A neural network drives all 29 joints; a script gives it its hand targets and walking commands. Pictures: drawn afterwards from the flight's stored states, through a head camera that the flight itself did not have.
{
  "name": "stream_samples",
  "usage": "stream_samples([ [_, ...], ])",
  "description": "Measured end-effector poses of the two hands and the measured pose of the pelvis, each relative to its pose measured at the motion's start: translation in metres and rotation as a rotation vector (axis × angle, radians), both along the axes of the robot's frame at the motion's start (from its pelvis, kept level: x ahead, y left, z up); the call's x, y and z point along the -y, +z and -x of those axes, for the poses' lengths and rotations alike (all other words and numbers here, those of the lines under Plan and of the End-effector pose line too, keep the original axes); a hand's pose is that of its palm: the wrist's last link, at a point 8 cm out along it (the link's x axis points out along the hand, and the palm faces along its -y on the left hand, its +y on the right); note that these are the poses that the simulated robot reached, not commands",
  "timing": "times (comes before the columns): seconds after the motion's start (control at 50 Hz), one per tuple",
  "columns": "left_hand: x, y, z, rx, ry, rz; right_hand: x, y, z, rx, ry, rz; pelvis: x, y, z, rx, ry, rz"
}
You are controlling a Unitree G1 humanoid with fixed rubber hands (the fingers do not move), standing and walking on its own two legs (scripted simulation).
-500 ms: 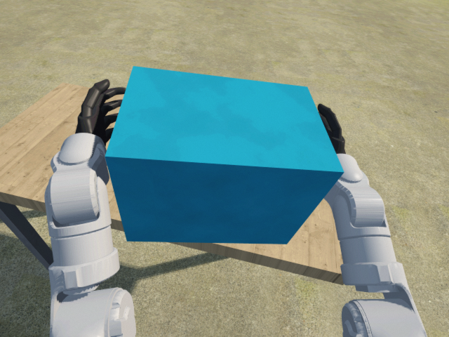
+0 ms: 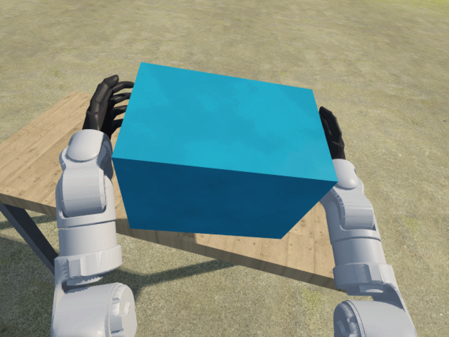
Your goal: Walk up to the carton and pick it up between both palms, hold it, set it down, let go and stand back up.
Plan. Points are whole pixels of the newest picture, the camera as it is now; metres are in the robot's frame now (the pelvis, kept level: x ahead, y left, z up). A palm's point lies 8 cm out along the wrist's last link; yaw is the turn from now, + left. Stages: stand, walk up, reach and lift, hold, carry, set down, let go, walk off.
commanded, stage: set down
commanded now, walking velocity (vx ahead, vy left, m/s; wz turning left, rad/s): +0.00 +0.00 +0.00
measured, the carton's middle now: (219, 160) +0.35 +0.00 +0.16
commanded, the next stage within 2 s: none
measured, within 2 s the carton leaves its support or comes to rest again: neither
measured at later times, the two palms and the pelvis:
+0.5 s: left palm (117, 145) +0.38 +0.18 +0.17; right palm (321, 169) +0.36 -0.19 +0.13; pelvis +0.04 +0.00 +0.00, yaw +0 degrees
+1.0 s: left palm (129, 147) +0.40 +0.16 +0.15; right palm (323, 178) +0.36 -0.20 +0.11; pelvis +0.03 +0.02 +0.00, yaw -1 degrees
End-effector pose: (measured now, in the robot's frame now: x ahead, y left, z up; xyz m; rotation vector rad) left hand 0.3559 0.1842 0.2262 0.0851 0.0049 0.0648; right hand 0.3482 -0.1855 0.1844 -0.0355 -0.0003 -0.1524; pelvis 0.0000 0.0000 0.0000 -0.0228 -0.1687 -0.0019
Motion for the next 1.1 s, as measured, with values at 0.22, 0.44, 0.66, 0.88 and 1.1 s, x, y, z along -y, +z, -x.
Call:
stream_samples([
  [0.22, 0.014, -0.062, -0.011, -0.052, -0.039, -0.025, 0.012, -0.066, 0.008, -0.054, -0.044, 0.036, -0.001, 0.0, -0.018, -0.003, -0.004, 0.004],
  [0.44, 0.013, -0.055, -0.026, -0.02, -0.021, -0.016, 0.011, -0.053, -0.012, -0.024, -0.041, 0.039, -0.003, 0.0, -0.033, -0.011, -0.012, 0.008],
  [0.66, -0.001, -0.066, -0.026, -0.048, -0.013, -0.015, -0.002, -0.061, -0.015, -0.05, -0.029, 0.036, -0.013, -0.001, -0.038, -0.015, -0.001, 0.015],
  [0.88, 0.015, -0.072, -0.04, -0.092, -0.051, -0.032, 0.011, -0.072, -0.012, -0.097, -0.065, 0.04, -0.023, -0.001, -0.033, -0.035, -0.014, 0.019],
  [1.1, 0.024, -0.08, -0.049, -0.118, -0.054, -0.029, 0.021, -0.076, -0.017, -0.124, -0.064, 0.052, -0.017, 0.0, -0.028, -0.071, -0.01, 0.014],
])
